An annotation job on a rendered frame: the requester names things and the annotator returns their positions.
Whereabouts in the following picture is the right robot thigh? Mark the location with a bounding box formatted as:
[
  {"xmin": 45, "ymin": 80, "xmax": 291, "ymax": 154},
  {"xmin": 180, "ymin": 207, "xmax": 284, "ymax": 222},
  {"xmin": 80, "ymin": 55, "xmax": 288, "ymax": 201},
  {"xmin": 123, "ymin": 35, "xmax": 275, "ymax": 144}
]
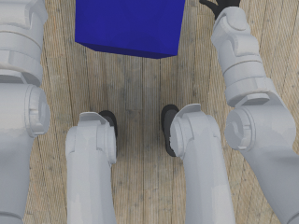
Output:
[{"xmin": 171, "ymin": 111, "xmax": 235, "ymax": 224}]

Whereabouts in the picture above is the right robot hand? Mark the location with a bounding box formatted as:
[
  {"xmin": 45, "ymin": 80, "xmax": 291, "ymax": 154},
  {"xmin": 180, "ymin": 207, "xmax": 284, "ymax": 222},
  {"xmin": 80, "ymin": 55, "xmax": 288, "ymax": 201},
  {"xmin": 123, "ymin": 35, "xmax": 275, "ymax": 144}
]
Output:
[{"xmin": 199, "ymin": 0, "xmax": 241, "ymax": 20}]

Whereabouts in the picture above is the robot right foot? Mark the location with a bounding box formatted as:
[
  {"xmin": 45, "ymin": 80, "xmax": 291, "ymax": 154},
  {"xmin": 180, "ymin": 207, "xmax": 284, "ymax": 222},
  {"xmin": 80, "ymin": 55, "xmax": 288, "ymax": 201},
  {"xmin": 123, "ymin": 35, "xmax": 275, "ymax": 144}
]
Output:
[{"xmin": 161, "ymin": 104, "xmax": 179, "ymax": 157}]

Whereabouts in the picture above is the robot left forearm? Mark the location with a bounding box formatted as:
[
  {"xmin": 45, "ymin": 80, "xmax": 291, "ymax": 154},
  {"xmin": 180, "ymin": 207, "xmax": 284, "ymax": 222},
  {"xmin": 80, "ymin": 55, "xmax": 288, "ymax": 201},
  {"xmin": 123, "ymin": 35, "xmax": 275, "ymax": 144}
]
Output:
[{"xmin": 0, "ymin": 0, "xmax": 49, "ymax": 87}]

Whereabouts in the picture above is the left robot upper arm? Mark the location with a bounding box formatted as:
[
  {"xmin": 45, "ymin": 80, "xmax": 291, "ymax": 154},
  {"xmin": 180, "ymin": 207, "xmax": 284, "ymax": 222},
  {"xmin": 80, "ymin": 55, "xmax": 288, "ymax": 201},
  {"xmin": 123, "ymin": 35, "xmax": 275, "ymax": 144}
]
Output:
[{"xmin": 0, "ymin": 83, "xmax": 50, "ymax": 224}]

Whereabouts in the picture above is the carton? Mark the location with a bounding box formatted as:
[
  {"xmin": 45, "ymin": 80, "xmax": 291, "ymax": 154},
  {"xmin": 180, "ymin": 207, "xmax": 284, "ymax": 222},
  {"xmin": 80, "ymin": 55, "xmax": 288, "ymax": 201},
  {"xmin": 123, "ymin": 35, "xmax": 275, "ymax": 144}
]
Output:
[{"xmin": 75, "ymin": 0, "xmax": 185, "ymax": 60}]

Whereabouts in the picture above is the right robot upper arm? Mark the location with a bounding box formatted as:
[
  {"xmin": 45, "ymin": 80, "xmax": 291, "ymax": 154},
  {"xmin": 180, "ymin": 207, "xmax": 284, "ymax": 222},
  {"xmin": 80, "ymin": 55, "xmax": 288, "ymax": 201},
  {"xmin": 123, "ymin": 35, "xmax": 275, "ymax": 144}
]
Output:
[{"xmin": 224, "ymin": 104, "xmax": 299, "ymax": 224}]

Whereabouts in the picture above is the robot right forearm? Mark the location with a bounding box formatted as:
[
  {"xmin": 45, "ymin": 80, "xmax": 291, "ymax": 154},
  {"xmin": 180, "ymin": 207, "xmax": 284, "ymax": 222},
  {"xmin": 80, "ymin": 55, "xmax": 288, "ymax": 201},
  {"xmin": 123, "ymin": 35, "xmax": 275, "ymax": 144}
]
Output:
[{"xmin": 210, "ymin": 7, "xmax": 296, "ymax": 139}]

